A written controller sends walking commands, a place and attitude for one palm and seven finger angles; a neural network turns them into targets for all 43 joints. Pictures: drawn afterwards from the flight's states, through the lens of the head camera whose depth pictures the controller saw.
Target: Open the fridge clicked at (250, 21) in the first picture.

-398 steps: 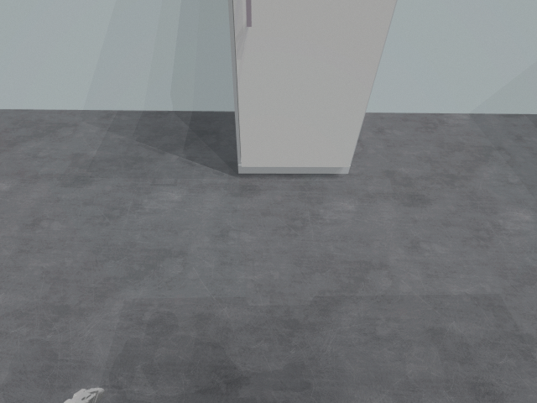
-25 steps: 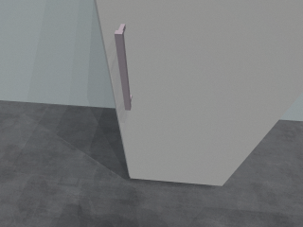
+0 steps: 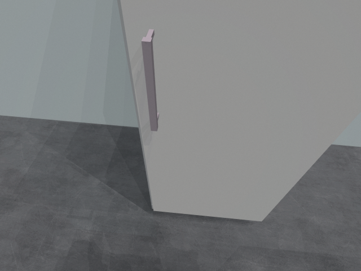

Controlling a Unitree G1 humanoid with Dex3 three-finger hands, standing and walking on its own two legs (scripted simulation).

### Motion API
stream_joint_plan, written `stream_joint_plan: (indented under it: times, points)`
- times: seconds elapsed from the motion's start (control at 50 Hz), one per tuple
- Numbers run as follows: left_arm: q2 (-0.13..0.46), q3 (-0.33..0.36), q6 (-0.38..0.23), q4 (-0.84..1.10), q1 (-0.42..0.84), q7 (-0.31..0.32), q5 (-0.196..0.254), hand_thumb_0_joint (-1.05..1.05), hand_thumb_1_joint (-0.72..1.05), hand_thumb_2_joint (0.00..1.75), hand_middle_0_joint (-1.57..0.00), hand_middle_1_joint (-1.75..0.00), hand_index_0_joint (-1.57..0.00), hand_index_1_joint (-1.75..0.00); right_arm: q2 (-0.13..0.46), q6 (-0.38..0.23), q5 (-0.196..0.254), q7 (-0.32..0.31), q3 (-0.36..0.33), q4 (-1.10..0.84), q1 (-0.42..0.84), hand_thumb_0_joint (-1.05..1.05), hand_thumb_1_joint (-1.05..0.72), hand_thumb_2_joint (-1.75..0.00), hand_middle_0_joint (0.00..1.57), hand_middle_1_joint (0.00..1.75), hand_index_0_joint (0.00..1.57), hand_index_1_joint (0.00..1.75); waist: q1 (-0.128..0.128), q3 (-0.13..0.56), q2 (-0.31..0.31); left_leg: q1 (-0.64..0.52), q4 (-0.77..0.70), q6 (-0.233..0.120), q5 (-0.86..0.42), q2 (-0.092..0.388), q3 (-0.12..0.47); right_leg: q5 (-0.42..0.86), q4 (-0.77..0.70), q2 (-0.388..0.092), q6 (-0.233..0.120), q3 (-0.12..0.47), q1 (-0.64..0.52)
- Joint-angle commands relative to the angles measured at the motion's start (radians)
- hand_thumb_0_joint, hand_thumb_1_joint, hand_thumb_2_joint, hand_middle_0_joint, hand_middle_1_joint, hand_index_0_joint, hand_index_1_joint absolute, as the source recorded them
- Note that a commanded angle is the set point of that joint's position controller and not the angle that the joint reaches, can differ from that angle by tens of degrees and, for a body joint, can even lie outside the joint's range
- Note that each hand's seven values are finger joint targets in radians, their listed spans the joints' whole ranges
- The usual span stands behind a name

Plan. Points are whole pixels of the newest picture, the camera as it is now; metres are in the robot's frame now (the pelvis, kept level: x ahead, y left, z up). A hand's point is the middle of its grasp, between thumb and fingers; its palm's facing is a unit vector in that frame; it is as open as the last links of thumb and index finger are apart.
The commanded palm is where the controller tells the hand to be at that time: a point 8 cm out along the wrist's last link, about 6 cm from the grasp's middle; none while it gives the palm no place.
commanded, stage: look again from close up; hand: left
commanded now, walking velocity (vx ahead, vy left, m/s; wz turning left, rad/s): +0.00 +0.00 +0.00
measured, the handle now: (152, 87) +0.47 +0.11 +0.16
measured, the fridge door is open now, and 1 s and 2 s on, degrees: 0 0 0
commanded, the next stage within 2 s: raise the hand to about handle height in 0.60 s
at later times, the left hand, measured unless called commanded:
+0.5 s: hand out of the picture +0.00 +0.17 -0.17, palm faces +0.01 -0.98 -0.21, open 7.4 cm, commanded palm none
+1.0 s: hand (109, 241) +0.18 +0.16 +0.00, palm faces -0.01 -1.00 -0.07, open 8.0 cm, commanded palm +0.11 +0.23 -0.03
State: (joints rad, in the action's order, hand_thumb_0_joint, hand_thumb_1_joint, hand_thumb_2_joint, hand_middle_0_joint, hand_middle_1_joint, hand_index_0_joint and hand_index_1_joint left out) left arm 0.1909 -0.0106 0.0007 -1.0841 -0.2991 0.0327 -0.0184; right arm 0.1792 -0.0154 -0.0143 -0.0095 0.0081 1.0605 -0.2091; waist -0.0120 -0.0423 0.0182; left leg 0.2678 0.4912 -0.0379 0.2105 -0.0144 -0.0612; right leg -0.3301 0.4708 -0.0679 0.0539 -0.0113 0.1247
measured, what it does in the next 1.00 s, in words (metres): shifts its weight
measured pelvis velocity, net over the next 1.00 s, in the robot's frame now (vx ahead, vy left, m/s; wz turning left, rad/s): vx -0.04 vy -0.04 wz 0.01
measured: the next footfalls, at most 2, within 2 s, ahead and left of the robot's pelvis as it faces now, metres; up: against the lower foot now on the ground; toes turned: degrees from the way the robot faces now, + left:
none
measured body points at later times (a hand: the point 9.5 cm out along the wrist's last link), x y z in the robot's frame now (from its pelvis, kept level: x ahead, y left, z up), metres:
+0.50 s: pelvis -0.01 -0.02 +0.00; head +0.01 -0.01 +0.45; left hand +0.00 +0.22 -0.16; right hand +0.02 -0.25 -0.15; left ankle +0.03 +0.09 -0.74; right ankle -0.05 -0.15 -0.74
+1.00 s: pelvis -0.04 -0.04 -0.05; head -0.02 -0.03 +0.40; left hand +0.17 +0.21 +0.01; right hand +0.16 -0.28 -0.10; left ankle +0.03 +0.09 -0.74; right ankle -0.05 -0.15 -0.74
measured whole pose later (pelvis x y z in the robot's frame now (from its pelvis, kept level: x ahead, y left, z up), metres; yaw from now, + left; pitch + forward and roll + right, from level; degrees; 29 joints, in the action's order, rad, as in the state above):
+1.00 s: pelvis -0.04 -0.04 -0.05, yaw +1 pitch +7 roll +0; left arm 0.23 0.20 -0.52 -0.20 -0.34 -0.33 0.26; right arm 0.22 -0.24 0.02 -0.01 -0.05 0.63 -0.15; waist 0.03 0.11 0.00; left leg 0.67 0.87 0.01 0.31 0.04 -0.02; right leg -0.49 0.91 -0.02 0.00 -0.04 0.54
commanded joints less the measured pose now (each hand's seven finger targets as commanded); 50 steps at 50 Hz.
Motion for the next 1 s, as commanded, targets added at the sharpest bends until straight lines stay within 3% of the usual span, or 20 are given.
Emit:
stream_joint_plan:
  times: [0.0,0.34,0.4,0.44,0.5,0.66,0.68,0.7,0.72,0.74,0.76,0.78,0.8,0.82,0.84,0.86,0.9,0.92,0.94,0.98]
  points:
    - [0.109,0.020,-0.016,0.025,-0.056,0.002,-0.001,0.00,0.90,0.90,-0.20,-0.30,-0.20,-0.30,0.128,-0.012,0.006,-0.011,-0.030,-0.035,-0.032,0.00,-0.90,-0.90,0.20,0.30,0.20,0.30,0.005,0.002,-0.015,-0.072,-0.111,-0.008,-0.103,0.112,0.113,0.103,-0.092,-0.038,-0.064,0.030,0.092]
    - [0.121,0.026,-0.021,0.010,-0.044,-0.001,0.000,0.00,0.90,0.90,-0.20,-0.30,-0.20,-0.30,0.132,-0.013,0.005,-0.013,-0.032,-0.006,-0.028,0.00,-0.90,-0.90,0.20,0.30,0.20,0.30,0.000,-0.008,-0.009,-0.063,-0.113,-0.002,-0.112,0.112,0.110,0.108,-0.114,-0.044,-0.075,0.038,0.085]
    - [0.122,0.027,-0.019,0.012,-0.037,-0.003,0.001,0.00,0.90,0.90,-0.20,-0.30,-0.20,-0.30,0.135,-0.011,0.003,-0.012,-0.031,-0.001,-0.034,0.00,-0.90,-0.90,0.20,0.30,0.20,0.30,0.001,-0.013,-0.021,-0.059,-0.127,0.003,-0.068,0.113,0.115,0.061,-0.118,-0.041,-0.076,0.038,0.095]
    - [0.125,0.029,-0.021,0.011,-0.037,-0.003,0.001,0.00,0.90,0.90,-0.20,-0.30,-0.20,-0.30,0.137,-0.014,0.003,-0.013,-0.031,-0.001,-0.032,0.00,-0.90,-0.90,0.20,0.30,0.20,0.30,-0.001,-0.001,-0.024,-0.064,-0.117,0.001,-0.111,0.113,0.114,0.097,-0.114,-0.042,-0.077,0.037,0.080]
    - [0.125,0.029,-0.019,0.011,-0.029,-0.004,0.002,0.00,0.90,0.90,-0.20,-0.30,-0.20,-0.30,0.138,-0.012,0.003,-0.012,-0.031,0.003,-0.031,0.00,-0.90,-0.90,0.20,0.30,0.20,0.30,0.000,-0.013,-0.029,-0.058,-0.134,0.003,-0.066,0.115,0.120,0.057,-0.119,-0.039,-0.077,0.036,0.093]
    - [0.138,0.033,-0.025,0.014,-0.023,-0.004,0.001,0.00,0.90,0.90,-0.20,-0.30,-0.20,-0.30,0.146,-0.017,0.003,-0.014,-0.032,0.004,-0.027,0.00,-0.90,-0.90,0.20,0.30,0.20,0.30,0.000,0.022,-0.017,-0.085,-0.108,0.004,-0.164,0.118,0.107,0.148,-0.116,-0.047,-0.078,0.042,0.068]
    - [0.085,0.018,-0.040,0.003,-0.085,0.041,-0.011,0.00,0.90,0.90,-0.20,-0.30,-0.20,-0.30,0.128,-0.020,0.011,-0.008,-0.027,-0.055,0.006,0.00,-0.90,-0.90,0.20,0.30,0.20,0.30,-0.005,-0.022,-0.005,-0.052,0.081,0.028,-0.244,0.120,0.087,0.381,-0.141,-0.073,-0.067,0.104,0.111]
    - [0.368,0.207,-0.252,1.539,0.630,0.037,0.187,0.00,0.88,0.89,-0.20,-0.32,-0.20,-0.32,0.271,-0.157,0.055,-0.052,-0.064,-0.376,-0.044,0.00,-0.90,-0.90,0.20,0.30,0.20,0.30,0.117,0.464,-0.167,-0.353,-0.030,0.007,-0.280,0.013,0.057,0.410,-0.012,0.030,-0.078,-0.041,0.063]
    - [0.463,0.285,-0.250,1.493,0.437,0.080,0.118,0.00,0.85,0.88,-0.20,-0.33,-0.20,-0.33,0.173,-0.230,0.057,-0.100,-0.017,-0.353,0.048,0.00,-0.90,-0.90,0.20,0.30,0.20,0.30,0.027,0.384,-0.277,-0.378,-0.031,0.020,-0.271,0.050,0.019,0.263,0.036,0.051,-0.082,-0.051,0.126]
    - [0.091,0.088,-0.136,1.259,-0.070,0.073,0.150,0.00,0.83,0.87,-0.21,-0.34,-0.21,-0.34,0.142,-0.280,0.048,-0.089,-0.030,-0.367,0.019,0.00,-0.90,-0.90,0.20,0.30,0.20,0.30,0.020,0.324,-0.263,-0.294,-0.070,0.034,-0.252,0.066,0.071,0.130,0.094,0.064,-0.083,-0.116,0.173]
    - [0.011,0.077,-0.095,1.117,-0.121,0.064,0.170,0.00,0.81,0.86,-0.21,-0.36,-0.21,-0.36,0.142,-0.285,0.069,-0.085,-0.039,-0.336,0.007,0.00,-0.90,-0.90,0.20,0.30,0.20,0.30,0.046,0.189,-0.140,-0.183,-0.046,0.029,-0.155,0.047,0.081,0.104,0.079,0.070,-0.070,-0.110,0.227]
    - [0.061,0.116,-0.145,1.185,-0.007,0.041,0.187,0.00,0.78,0.85,-0.21,-0.37,-0.21,-0.37,0.176,-0.289,0.060,-0.083,-0.058,-0.401,0.031,0.00,-0.90,-0.90,0.20,0.30,0.20,0.30,0.068,0.062,-0.096,-0.067,-0.003,0.030,-0.050,0.032,0.089,0.093,0.047,0.067,-0.061,-0.113,0.285]
    - [0.101,0.182,-0.206,1.093,-0.050,0.012,0.186,0.00,0.76,0.84,-0.21,-0.39,-0.21,-0.39,0.188,-0.287,0.041,-0.081,-0.075,-0.404,0.034,0.00,-0.90,-0.90,0.20,0.30,0.20,0.30,0.066,0.051,0.001,0.012,0.042,0.033,-0.006,0.024,0.086,0.047,0.056,0.073,-0.059,-0.116,0.344]
    - [0.061,0.195,-0.262,0.968,-0.212,-0.039,0.191,0.00,0.74,0.83,-0.21,-0.40,-0.21,-0.40,0.180,-0.283,0.040,-0.070,-0.087,-0.432,0.042,0.00,-0.90,-0.90,0.20,0.30,0.20,0.30,0.021,0.019,0.076,0.089,0.081,0.040,-0.004,0.016,0.083,0.020,0.082,0.081,-0.064,-0.127,0.366]
    - [0.002,0.169,-0.332,0.884,-0.301,-0.107,0.213,0.00,0.71,0.82,-0.21,-0.42,-0.21,-0.42,0.169,-0.279,0.029,-0.054,-0.089,-0.455,0.063,0.00,-0.90,-0.90,0.20,0.30,0.20,0.30,-0.006,0.030,0.147,0.158,0.137,0.049,-0.004,0.018,0.068,0.006,0.139,0.089,-0.064,-0.128,0.433]
    - [0.006,0.193,-0.412,0.838,-0.335,-0.179,0.235,0.00,0.69,0.81,-0.22,-0.43,-0.22,-0.43,0.172,-0.274,0.026,-0.039,-0.100,-0.473,0.089,0.00,-0.90,-0.90,0.20,0.30,0.20,0.30,-0.025,0.034,0.191,0.244,0.196,0.056,0.027,0.017,0.061,-0.022,0.195,0.089,-0.064,-0.114,0.489]
    - [0.051,0.224,-0.554,0.834,-0.332,-0.331,0.269,0.00,0.64,0.79,-0.22,-0.47,-0.22,-0.47,0.182,-0.275,0.031,-0.013,-0.114,-0.533,0.123,0.00,-0.90,-0.90,0.20,0.30,0.20,0.30,-0.037,0.107,0.158,0.339,0.295,0.058,0.060,0.012,0.048,-0.036,0.281,0.073,-0.071,-0.074,0.528]
    - [0.128,0.292,-0.590,0.804,-0.332,-0.410,0.280,0.00,0.62,0.78,-0.22,-0.48,-0.22,-0.48,0.192,-0.272,0.044,0.001,-0.119,-0.564,0.118,0.00,-0.90,-0.90,0.20,0.30,0.20,0.30,-0.048,0.125,0.082,0.349,0.327,0.057,0.042,0.011,0.045,-0.006,0.304,0.061,-0.082,-0.041,0.510]
    - [0.171,0.335,-0.592,0.865,-0.323,-0.459,0.310,0.00,0.60,0.77,-0.22,-0.50,-0.22,-0.50,0.196,-0.271,0.049,-0.002,-0.121,-0.611,0.131,0.00,-0.90,-0.90,0.20,0.30,0.20,0.30,-0.058,0.193,0.054,0.354,0.353,0.048,0.046,0.002,0.029,-0.007,0.311,0.052,-0.078,-0.018,0.488]
    - [0.198,0.374,-0.536,1.002,-0.243,-0.492,0.370,0.00,0.55,0.75,-0.22,-0.53,-0.22,-0.53,0.192,-0.263,0.061,-0.021,-0.114,-0.682,0.139,0.00,-0.90,-0.90,0.20,0.30,0.20,0.30,-0.058,0.281,0.014,0.343,0.368,0.032,0.086,-0.002,0.015,-0.080,0.302,0.055,-0.063,0.007,0.489]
